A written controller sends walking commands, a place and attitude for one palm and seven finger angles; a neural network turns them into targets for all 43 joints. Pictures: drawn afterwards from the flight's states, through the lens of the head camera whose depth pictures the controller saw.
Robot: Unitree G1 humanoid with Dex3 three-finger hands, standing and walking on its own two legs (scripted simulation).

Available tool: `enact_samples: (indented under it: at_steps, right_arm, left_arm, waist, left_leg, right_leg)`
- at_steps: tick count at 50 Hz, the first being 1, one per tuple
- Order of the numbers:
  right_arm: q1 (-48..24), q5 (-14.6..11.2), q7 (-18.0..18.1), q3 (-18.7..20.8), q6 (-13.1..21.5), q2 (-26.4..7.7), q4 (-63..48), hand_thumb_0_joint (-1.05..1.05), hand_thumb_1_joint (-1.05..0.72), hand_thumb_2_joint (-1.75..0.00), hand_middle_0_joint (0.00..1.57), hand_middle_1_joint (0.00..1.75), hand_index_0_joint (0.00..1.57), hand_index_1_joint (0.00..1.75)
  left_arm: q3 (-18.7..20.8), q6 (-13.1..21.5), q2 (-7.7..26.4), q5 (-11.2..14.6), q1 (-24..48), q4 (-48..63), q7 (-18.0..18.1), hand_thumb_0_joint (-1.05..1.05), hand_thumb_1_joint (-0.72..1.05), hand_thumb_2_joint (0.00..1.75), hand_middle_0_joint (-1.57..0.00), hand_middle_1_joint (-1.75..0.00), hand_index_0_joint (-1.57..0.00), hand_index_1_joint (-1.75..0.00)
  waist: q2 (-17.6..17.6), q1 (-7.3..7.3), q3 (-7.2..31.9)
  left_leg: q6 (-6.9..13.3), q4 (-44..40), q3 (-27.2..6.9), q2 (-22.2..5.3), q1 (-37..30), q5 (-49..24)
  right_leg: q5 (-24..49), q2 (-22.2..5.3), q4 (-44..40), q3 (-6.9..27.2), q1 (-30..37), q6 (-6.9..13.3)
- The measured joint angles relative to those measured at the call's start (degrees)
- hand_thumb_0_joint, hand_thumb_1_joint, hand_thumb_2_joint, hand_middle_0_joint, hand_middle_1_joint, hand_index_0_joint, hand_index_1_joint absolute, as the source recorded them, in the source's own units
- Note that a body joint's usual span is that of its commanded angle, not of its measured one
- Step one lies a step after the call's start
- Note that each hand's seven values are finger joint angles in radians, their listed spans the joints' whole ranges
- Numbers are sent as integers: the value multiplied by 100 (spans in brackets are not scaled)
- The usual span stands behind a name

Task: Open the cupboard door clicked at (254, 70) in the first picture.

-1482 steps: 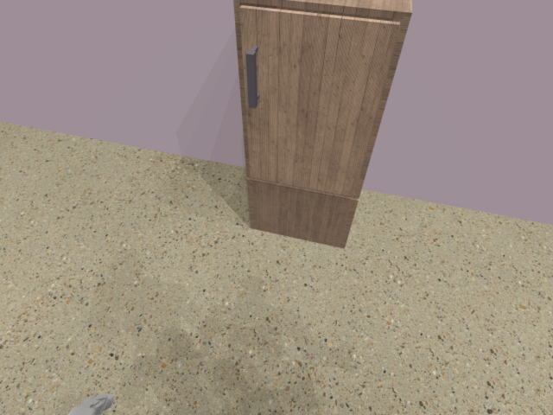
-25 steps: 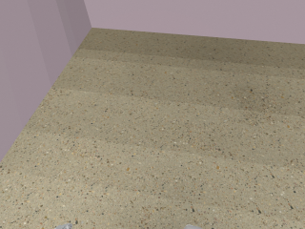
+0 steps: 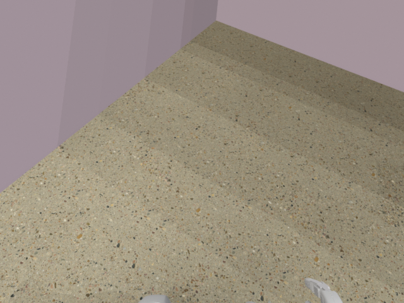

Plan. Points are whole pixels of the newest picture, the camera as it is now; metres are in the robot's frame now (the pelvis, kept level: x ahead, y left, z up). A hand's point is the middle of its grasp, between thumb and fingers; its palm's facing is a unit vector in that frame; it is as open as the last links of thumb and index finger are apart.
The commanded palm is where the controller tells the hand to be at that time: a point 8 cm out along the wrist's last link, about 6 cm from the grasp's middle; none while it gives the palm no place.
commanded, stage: turn to face it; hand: left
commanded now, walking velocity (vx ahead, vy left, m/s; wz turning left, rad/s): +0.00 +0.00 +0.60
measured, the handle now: out of the picture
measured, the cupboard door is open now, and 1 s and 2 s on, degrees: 45 45 45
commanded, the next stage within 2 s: none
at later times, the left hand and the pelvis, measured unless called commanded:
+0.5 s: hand out of the picture +0.08 +0.17 -0.13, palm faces +0.24 -0.93 -0.28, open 7.4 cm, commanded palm none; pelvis +0.01 -0.05 +0.01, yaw +16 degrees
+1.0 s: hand out of the picture -0.07 +0.20 -0.15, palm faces +0.57 -0.77 -0.27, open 7.4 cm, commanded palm none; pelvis +0.00 -0.03 +0.02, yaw +34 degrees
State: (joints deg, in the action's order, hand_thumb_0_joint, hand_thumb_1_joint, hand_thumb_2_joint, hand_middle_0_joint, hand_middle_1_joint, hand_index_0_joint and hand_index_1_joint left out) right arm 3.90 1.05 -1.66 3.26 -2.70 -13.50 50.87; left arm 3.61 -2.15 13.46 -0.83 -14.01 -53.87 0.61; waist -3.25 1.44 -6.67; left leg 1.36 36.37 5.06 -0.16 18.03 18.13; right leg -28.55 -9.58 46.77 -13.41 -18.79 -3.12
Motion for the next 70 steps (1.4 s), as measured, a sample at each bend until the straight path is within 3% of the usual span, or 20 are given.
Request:
enact_samples:
  at_steps: [3, 6, 13, 16, 19, 22, 26, 29, 33, 36, 39, 42, 45, 48, 52, 58, 60, 62, 65, 70]
  right_arm:
    - [120, 21, 71, -75, 55, 107, -22, 1, -91, -90, 20, 30, 20, 30]
    - [281, 18, 143, -110, 61, 146, 44, 1, -90, -90, 20, 30, 20, 30]
    - [647, 39, 154, -96, 44, 159, 225, 1, -90, -90, 21, 30, 20, 30]
    - [765, 53, 144, -46, -10, 120, 278, 1, -90, -90, 21, 30, 20, 30]
    - [887, 1, 136, 27, -67, 52, 315, 1, -90, -90, 21, 30, 20, 30]
    - [822, -13, 128, 134, -160, -109, 393, 1, -90, -90, 21, 30, 20, 30]
    - [753, 9, 57, 192, -245, -208, 430, 1, -91, -90, 20, 30, 20, 30]
    - [705, 0, 21, 178, -263, -184, 409, 1, -91, -90, 20, 30, 20, 30]
    - [586, -11, -2, 142, -257, -140, 389, 1, -91, -90, 20, 30, 20, 30]
    - [440, -24, -4, 99, -209, -102, 339, 1, -91, -90, 20, 30, 20, 30]
    - [356, -18, -15, 67, -85, -104, 199, 1, -91, -90, 20, 30, 20, 30]
    - [275, 18, 33, 26, 42, 6, 107, 1, -91, -90, 20, 30, 20, 30]
    - [332, 39, 121, -27, 77, 68, 66, 1, -91, -90, 20, 30, 20, 30]
    - [386, 33, 165, -69, 84, 88, 93, 1, -90, -90, 20, 30, 20, 30]
    - [485, 37, 158, -85, 69, 99, 143, 1, -90, -90, 21, 30, 20, 30]
    - [616, 39, 134, -14, -53, 50, 208, 1, -90, -90, 21, 30, 20, 30]
    - [632, -10, 129, 46, -95, -5, 244, 1, -90, -90, 21, 30, 20, 30]
    - [609, -11, 117, 113, -155, -88, 295, 1, -90, -90, 21, 30, 20, 30]
    - [594, 12, 62, 175, -218, -168, 362, 1, -91, -90, 20, 30, 20, 30]
    - [583, 3, 11, 169, -260, -150, 400, 1, -91, -90, 20, 30, 20, 30]
  left_arm:
    - [65, -167, 133, -17, 166, -54, 17, 1, 91, 90, -20, -30, -20, -30]
    - [88, -157, 169, -11, 332, -6, -12, 1, 91, 90, -20, -30, -20, -30]
    - [60, -94, 134, 27, 655, 226, -4, 1, 91, 90, -20, -30, -20, -30]
    - [22, -59, 70, 50, 791, 321, -2, 1, 91, 90, -20, -30, -20, -30]
    - [-30, 81, 0, 52, 820, 437, 1, 1, 91, 90, -20, -30, -20, -30]
    - [-131, 177, -197, 6, 809, 452, 43, 1, 91, 90, -20, -30, -20, -30]
    - [-196, 122, -369, 11, 627, 407, 75, 1, 91, 90, -20, -30, -20, -30]
    - [-207, 116, -408, -2, 515, 350, 68, 1, 90, 90, -20, -30, -20, -30]
    - [-172, 145, -377, -28, 410, 313, 48, 1, 91, 90, -21, -30, -21, -30]
    - [-111, 154, -258, -53, 320, 272, 28, 1, 91, 90, -21, -30, -21, -30]
    - [-26, 99, -93, -13, 154, 210, 4, 1, 91, 90, -21, -30, -21, -30]
    - [65, -135, 134, 0, 190, 70, 34, 1, 91, 90, -20, -30, -20, -30]
    - [125, -214, 235, -12, 273, -9, 21, 1, 91, 90, -20, -30, -20, -30]
    - [129, -174, 254, -7, 360, 43, -13, 1, 91, 90, -20, -30, -20, -30]
    - [94, -130, 208, 12, 482, 156, -16, 1, 91, 90, -20, -30, -20, -30]
    - [6, -28, 38, 54, 641, 345, -17, 1, 91, 90, -20, -30, -20, -30]
    - [-25, 88, -47, 20, 633, 397, 1, 1, 91, 90, -20, -30, -20, -30]
    - [-105, 138, -174, -3, 612, 413, 26, 1, 91, 90, -20, -30, -20, -30]
    - [-161, 125, -326, 9, 485, 402, 57, 1, 91, 90, -20, -30, -20, -30]
    - [-196, 133, -430, 2, 308, 328, 67, 1, 90, 90, -20, -30, -20, -30]
  waist:
    - [-7, 4, -6]
    - [95, -15, 24]
    - [315, -161, 99]
    - [423, -267, 116]
    - [486, -310, 186]
    - [642, -370, 89]
    - [578, -427, 97]
    - [428, -437, 103]
    - [265, -318, 49]
    - [150, -187, -6]
    - [100, -135, 53]
    - [-38, -84, 43]
    - [18, -69, 99]
    - [103, -54, 110]
    - [229, -85, 122]
    - [444, -216, 137]
    - [527, -213, 138]
    - [615, -264, 81]
    - [606, -300, 74]
    - [426, -344, 90]
  left_leg:
    - [99, -61, -152, 51, -5, 81]
    - [65, -431, -322, 91, -125, -151]
    - [-7, -802, -697, 140, -240, -403]
    - [-105, -676, -905, 156, -138, -374]
    - [-241, -286, -1104, 237, 94, -212]
    - [-311, 1430, -984, 282, 666, 927]
    - [-458, 3006, -572, 87, 1124, 682]
    - [-544, 2792, -405, -89, 1042, 577]
    - [-566, 1723, -232, -208, 659, 702]
    - [-504, 832, -89, -181, 289, 713]
    - [-299, -227, -32, -113, -140, -142]
    - [5, 28, -129, 8, 29, 15]
    - [11, -239, -307, 39, -29, -67]
    - [12, -590, -466, 90, -147, -297]
    - [-25, -803, -693, 140, -215, -447]
    - [-216, -504, -1094, 218, -22, -354]
    - [-281, -16, -1186, 266, 200, 50]
    - [-297, 1208, -1078, 327, 607, 812]
    - [-391, 2725, -761, 239, 1052, 729]
    - [-550, 2807, -492, -61, 1036, 461]
  right_leg:
    - [-144, 268, 1283, 689, -615, -135]
    - [303, 392, 1759, 1069, -972, -227]
    - [492, 539, 852, 1360, -853, -289]
    - [482, 684, -56, 1333, -475, -241]
    - [1153, 777, -1364, 1231, 124, -72]
    - [1078, 723, -1265, 975, 209, 329]
    - [1148, 537, -1596, 691, 505, 385]
    - [1203, 400, -1770, 464, 642, 374]
    - [1133, 227, -1718, 150, 683, 331]
    - [978, 82, -1458, -51, 618, 255]
    - [677, -78, -866, -211, 397, 113]
    - [-257, 80, 625, 509, -256, -71]
    - [45, 306, 1530, 928, -748, -147]
    - [425, 402, 1676, 1164, -964, -212]
    - [487, 503, 1121, 1304, -891, -254]
    - [773, 767, -723, 1239, -132, -176]
    - [1083, 808, -1260, 1143, 118, 102]
    - [1047, 741, -1209, 954, 186, 366]
    - [1111, 606, -1489, 730, 427, 446]
    - [1230, 423, -1870, 337, 703, 442]
